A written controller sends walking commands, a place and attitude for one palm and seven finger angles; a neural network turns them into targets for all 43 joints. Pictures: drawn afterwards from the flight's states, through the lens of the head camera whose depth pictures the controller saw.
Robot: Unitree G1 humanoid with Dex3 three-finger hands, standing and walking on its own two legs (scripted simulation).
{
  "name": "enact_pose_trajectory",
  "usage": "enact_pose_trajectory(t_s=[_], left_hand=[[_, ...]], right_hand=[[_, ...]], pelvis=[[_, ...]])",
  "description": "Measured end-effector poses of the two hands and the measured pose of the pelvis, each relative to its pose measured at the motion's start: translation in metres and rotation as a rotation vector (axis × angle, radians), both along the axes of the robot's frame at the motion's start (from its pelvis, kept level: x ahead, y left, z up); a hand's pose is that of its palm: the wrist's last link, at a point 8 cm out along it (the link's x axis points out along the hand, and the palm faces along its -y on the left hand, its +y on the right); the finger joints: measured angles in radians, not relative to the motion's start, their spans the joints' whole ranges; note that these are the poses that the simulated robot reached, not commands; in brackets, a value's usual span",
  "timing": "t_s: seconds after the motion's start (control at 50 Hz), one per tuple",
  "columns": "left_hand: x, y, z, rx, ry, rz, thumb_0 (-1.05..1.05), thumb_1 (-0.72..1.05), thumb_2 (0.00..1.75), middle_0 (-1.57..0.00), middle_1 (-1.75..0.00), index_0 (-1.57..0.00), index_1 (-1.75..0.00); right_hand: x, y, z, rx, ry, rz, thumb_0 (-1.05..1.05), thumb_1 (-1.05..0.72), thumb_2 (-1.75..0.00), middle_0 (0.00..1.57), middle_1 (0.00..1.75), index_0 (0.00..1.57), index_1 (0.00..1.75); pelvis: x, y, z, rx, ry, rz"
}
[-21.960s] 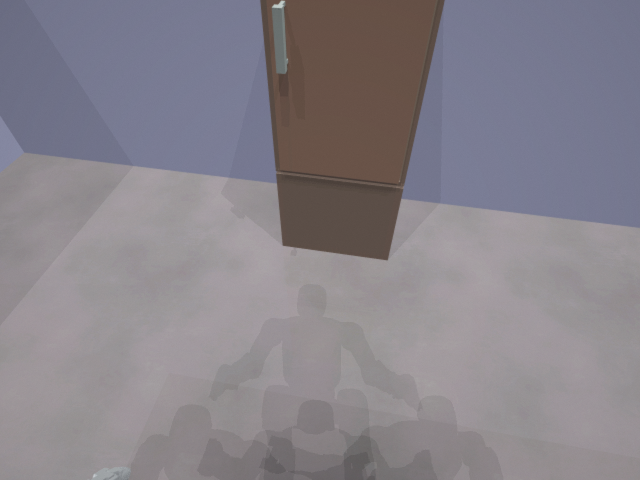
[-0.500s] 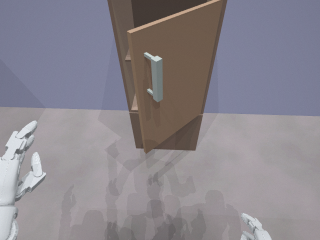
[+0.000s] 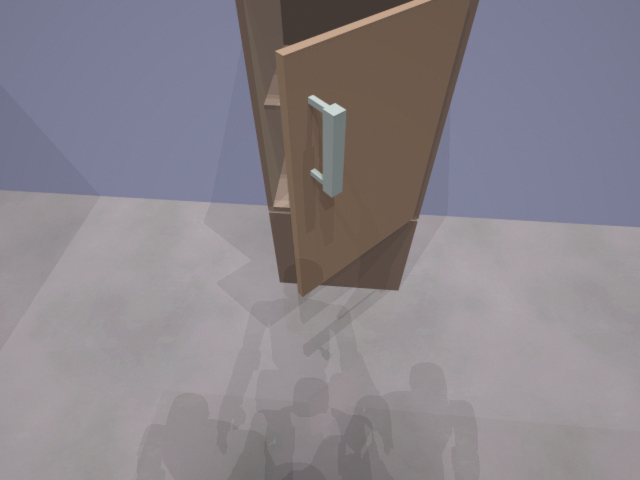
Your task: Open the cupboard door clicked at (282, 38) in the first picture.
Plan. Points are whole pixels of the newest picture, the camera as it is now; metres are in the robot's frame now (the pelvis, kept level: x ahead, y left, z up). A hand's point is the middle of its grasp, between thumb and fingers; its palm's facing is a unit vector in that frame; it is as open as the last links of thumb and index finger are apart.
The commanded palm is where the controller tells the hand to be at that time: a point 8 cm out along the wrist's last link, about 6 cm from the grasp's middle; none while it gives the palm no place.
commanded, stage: let the arm hang, fingers relaxed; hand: left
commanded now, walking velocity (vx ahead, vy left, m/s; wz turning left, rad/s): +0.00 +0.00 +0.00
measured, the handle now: (324, 147) +0.57 +0.03 +0.10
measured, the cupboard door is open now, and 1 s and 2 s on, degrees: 45 45 45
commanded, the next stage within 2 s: look to check the result in 0.54 s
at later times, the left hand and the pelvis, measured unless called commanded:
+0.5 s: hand out of the picture -0.02 +0.15 -0.18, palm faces +0.03 -0.99 -0.16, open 7.3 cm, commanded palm none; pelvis +0.00 +0.00 +0.00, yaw -1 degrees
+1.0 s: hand out of the picture -0.01 +0.15 -0.17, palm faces +0.04 -0.98 -0.18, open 7.4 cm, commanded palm none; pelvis +0.00 -0.01 +0.00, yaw +0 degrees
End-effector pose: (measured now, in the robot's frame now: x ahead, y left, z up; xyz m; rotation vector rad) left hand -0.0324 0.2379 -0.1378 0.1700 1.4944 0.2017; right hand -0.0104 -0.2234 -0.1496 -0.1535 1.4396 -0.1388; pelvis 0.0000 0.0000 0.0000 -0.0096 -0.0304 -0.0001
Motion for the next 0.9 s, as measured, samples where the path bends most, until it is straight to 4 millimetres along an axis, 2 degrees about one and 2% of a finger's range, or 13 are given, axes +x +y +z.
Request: enact_pose_trajectory(t_s=[0.06,0.14,0.38,0.64,0.9], left_hand=[[-0.008,-0.002,0.002,0.0,0.019,0.003,0.0,0.92,0.9,-0.2,-0.3,-0.2,-0.3],[-0.009,-0.009,0.001,-0.012,0.012,0.006,0.0,0.91,0.9,-0.2,-0.3,-0.2,-0.3],[0.013,-0.038,-0.008,-0.075,-0.067,-0.011,0.01,0.91,0.9,-0.2,-0.3,-0.2,-0.3],[0.01,-0.035,-0.007,-0.06,-0.05,0.002,0.01,0.91,0.9,-0.2,-0.3,-0.2,-0.3],[0.011,-0.036,-0.005,-0.054,-0.04,0.005,0.01,0.9,0.9,-0.2,-0.3,-0.2,-0.3]], right_hand=[[-0.006,0.008,-0.003,0.021,0.01,-0.007,0.01,-0.91,-0.9,0.2,0.3,0.2,0.3],[-0.009,0.017,-0.006,0.045,0.008,-0.012,0.0,-0.91,-0.9,0.2,0.3,0.2,0.3],[-0.017,0.023,-0.006,0.056,-0.001,-0.041,0.01,-0.91,-0.9,0.2,0.3,0.2,0.3],[-0.025,0.019,-0.005,0.049,0.027,-0.049,0.0,-0.91,-0.9,0.2,0.3,0.19,0.3],[-0.011,0.014,-0.005,0.046,0.012,-0.036,0.0,-0.91,-0.9,0.2,0.3,0.19,0.3]], pelvis=[[-0.001,0.002,0.001,0.003,-0.004,-0.004],[-0.002,0.003,0.001,0.006,-0.009,-0.007],[-0.004,0.0,0.0,0.009,-0.012,-0.011],[-0.002,-0.003,0.0,0.008,-0.006,-0.009],[0.002,-0.006,0.0,0.009,-0.003,-0.007]])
